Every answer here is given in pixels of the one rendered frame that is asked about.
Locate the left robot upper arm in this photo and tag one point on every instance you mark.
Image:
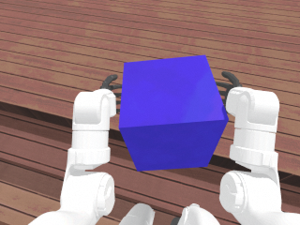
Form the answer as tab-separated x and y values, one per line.
86	197

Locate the carton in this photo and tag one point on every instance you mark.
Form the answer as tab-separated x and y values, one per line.
171	113

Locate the left robot thigh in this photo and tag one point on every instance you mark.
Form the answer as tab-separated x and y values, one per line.
140	214

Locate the right robot hand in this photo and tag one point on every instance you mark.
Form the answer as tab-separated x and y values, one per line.
235	83

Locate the left robot hand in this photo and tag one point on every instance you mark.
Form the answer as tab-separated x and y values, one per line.
105	85

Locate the robot thigh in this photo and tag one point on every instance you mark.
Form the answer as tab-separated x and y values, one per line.
140	214
195	215

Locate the right robot upper arm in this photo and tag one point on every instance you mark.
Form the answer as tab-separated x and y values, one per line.
254	199

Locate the right robot thigh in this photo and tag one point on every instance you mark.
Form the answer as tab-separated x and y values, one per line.
195	215

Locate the left robot forearm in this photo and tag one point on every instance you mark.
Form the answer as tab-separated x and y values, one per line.
90	135

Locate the right robot forearm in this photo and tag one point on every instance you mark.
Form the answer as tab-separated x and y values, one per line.
256	122

